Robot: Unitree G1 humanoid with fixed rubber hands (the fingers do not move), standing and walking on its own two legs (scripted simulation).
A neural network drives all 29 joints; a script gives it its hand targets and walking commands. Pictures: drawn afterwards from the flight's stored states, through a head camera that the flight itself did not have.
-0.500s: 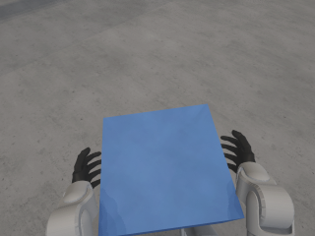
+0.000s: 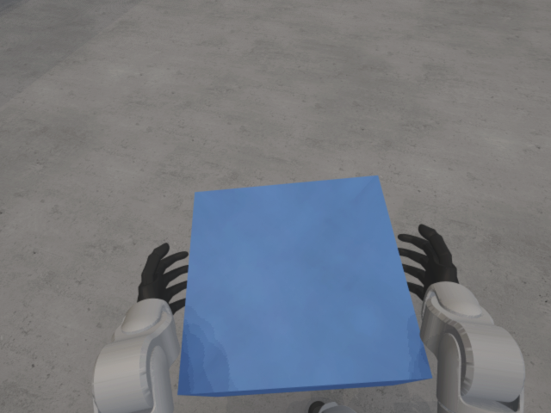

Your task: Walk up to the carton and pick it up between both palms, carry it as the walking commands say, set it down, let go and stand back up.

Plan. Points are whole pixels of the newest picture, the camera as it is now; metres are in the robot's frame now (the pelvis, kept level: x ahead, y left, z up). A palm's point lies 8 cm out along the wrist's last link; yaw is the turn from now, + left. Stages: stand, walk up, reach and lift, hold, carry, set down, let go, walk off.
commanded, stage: carry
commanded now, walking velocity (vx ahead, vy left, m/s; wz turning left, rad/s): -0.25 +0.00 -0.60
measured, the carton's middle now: (294, 290) +0.30 -0.03 -0.01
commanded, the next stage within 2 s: none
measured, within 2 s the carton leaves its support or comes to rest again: neither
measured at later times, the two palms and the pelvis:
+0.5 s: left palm out of the picture +0.10 +0.04 +0.08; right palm out of the picture +0.02 -0.29 +0.09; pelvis -0.18 -0.06 -0.01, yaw -18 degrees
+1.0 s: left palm out of the picture +0.01 +0.00 +0.09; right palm out of the picture -0.11 -0.32 +0.10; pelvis -0.28 -0.07 +0.00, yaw -20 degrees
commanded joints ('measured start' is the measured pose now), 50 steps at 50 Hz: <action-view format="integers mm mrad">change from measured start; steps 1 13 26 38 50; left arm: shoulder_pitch -391 -593 -467 -360 -405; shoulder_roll -943 -936 -881 -898 -885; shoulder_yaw -769 -900 -737 -681 -771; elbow -317 -333 -95 -178 -195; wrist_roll -399 -504 -408 -364 -402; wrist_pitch -38 32 57 0 48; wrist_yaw -227 -238 -252 -233 -231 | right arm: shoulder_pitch -403 -283 -437 -505 -385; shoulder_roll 1038 919 893 994 918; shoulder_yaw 854 627 734 854 746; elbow -176 -48 -50 -113 -57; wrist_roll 516 363 386 498 423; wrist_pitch -27 -11 33 21 42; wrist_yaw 268 247 240 251 250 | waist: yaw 103 92 63 98 81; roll -194 281 -282 -222 124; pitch -627 -391 -259 -488 -455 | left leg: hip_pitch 281 360 -185 -119 275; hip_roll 20 398 184 57 221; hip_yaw -76 -6 -35 -95 -195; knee -398 -472 100 -22 -484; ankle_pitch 166 488 -104 53 320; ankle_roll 29 169 -67 13 96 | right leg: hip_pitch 375 -124 219 564 228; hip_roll -182 -26 -407 -279 -69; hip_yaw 247 -177 390 145 -44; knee -37 703 -255 -48 -81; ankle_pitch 641 -311 51 788 -49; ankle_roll -135 44 -116 -140 -68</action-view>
